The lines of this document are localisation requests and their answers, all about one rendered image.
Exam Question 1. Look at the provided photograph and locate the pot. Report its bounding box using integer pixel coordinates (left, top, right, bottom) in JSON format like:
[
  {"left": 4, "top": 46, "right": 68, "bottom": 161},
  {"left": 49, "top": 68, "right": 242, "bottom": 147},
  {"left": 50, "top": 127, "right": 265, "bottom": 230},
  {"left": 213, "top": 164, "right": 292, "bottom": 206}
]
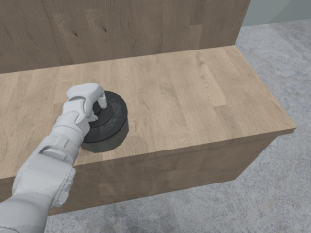
[{"left": 80, "top": 117, "right": 129, "bottom": 153}]

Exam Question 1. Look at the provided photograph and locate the lid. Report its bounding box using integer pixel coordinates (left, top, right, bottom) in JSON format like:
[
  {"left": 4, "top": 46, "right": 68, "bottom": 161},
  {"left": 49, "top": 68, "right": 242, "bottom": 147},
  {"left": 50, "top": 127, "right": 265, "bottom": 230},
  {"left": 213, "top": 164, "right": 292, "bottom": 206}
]
[{"left": 83, "top": 90, "right": 128, "bottom": 144}]

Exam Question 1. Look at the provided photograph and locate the knob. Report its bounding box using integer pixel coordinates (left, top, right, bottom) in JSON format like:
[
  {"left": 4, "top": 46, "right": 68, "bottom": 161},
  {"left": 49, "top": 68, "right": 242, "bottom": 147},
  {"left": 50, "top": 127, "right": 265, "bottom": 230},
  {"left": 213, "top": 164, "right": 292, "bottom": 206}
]
[{"left": 92, "top": 103, "right": 102, "bottom": 116}]

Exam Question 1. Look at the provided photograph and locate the robot left forearm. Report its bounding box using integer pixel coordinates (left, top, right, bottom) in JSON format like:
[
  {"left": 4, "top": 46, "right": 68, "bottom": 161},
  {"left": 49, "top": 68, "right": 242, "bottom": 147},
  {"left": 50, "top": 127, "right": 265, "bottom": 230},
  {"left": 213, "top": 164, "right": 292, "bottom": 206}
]
[{"left": 12, "top": 94, "right": 93, "bottom": 195}]

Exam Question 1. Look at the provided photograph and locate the left robot hand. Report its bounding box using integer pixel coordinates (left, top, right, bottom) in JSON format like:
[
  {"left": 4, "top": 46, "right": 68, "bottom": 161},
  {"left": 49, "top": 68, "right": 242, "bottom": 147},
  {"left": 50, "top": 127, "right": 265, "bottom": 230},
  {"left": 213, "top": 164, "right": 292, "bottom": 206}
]
[{"left": 66, "top": 83, "right": 107, "bottom": 122}]

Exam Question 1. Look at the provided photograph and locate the robot left upper arm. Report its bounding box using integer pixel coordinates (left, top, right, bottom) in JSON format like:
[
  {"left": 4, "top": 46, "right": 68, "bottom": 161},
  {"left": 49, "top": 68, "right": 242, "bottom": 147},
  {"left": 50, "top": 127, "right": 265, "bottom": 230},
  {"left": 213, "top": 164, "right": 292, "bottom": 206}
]
[{"left": 0, "top": 153, "right": 76, "bottom": 233}]

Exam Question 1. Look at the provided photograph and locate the table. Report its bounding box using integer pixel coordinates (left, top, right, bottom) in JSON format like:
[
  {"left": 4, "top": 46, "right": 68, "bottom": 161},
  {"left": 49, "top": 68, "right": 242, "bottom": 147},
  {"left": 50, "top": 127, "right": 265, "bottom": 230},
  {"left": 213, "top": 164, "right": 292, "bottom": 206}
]
[{"left": 0, "top": 0, "right": 297, "bottom": 216}]

